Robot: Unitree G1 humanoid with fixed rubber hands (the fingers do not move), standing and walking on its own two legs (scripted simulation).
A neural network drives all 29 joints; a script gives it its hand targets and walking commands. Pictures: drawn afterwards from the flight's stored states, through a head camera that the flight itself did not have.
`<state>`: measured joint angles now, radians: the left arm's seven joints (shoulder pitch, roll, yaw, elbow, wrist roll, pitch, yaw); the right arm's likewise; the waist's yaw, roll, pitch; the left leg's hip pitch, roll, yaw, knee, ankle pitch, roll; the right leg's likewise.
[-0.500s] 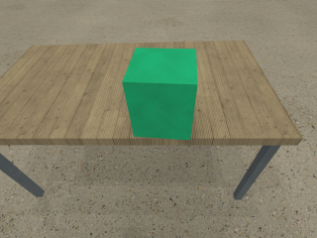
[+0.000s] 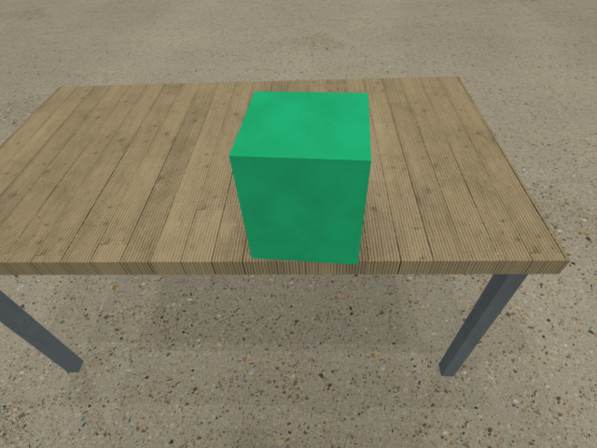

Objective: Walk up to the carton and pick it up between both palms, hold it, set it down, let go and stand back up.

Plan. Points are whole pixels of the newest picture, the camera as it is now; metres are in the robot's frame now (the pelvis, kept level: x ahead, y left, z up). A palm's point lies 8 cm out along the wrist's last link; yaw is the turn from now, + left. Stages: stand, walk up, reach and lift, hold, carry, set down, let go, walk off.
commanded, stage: stand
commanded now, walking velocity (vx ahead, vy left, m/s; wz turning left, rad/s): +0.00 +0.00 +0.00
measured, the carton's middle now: (307, 179) +0.59 +0.02 +0.03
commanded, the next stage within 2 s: none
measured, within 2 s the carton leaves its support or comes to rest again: neither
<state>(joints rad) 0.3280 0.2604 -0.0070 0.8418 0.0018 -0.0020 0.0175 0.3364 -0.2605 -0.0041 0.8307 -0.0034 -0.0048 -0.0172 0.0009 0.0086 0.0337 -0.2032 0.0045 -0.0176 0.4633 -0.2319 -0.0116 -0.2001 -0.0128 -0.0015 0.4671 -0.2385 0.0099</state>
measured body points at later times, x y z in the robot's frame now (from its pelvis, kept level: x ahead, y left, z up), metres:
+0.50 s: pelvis +0.00 +0.00 +0.00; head +0.01 +0.00 +0.45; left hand +0.04 +0.26 -0.13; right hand +0.04 -0.26 -0.14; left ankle +0.01 +0.13 -0.74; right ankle +0.01 -0.13 -0.74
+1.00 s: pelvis +0.01 +0.00 +0.00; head +0.02 +0.00 +0.45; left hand +0.03 +0.25 -0.14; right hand +0.03 -0.26 -0.14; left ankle +0.01 +0.13 -0.74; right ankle +0.01 -0.13 -0.74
